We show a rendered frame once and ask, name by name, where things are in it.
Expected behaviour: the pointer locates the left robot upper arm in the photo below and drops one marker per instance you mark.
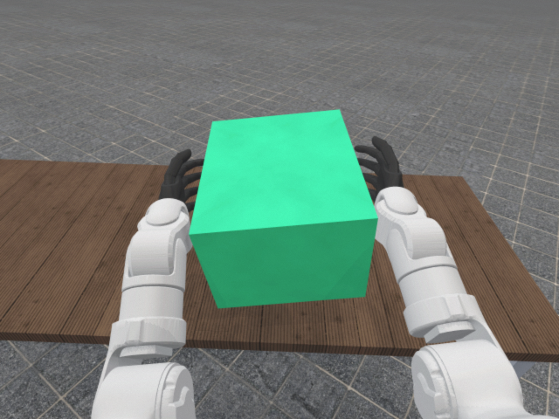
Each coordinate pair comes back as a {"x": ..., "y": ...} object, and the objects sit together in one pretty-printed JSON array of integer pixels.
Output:
[{"x": 149, "y": 391}]

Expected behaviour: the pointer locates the right robot upper arm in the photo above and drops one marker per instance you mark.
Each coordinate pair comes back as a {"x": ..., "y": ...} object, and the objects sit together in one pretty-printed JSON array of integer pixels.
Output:
[{"x": 466, "y": 380}]

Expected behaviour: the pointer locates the carton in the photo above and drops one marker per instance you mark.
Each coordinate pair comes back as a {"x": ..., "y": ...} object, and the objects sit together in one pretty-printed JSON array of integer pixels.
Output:
[{"x": 283, "y": 213}]

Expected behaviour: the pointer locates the right robot forearm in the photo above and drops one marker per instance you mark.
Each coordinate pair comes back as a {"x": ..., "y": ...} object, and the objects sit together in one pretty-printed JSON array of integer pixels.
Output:
[{"x": 438, "y": 308}]

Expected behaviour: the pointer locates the left robot hand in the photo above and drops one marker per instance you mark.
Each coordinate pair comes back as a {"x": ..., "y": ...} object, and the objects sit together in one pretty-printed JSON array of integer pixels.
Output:
[{"x": 175, "y": 179}]

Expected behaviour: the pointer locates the left robot forearm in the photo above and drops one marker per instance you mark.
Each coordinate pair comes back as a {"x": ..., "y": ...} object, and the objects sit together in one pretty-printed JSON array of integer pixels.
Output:
[{"x": 151, "y": 320}]

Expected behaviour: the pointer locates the table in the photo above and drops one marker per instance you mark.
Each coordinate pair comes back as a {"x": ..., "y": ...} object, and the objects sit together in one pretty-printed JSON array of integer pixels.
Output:
[{"x": 65, "y": 228}]

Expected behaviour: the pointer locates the right robot hand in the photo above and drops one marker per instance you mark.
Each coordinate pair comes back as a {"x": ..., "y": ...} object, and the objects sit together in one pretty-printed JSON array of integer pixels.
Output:
[{"x": 386, "y": 167}]

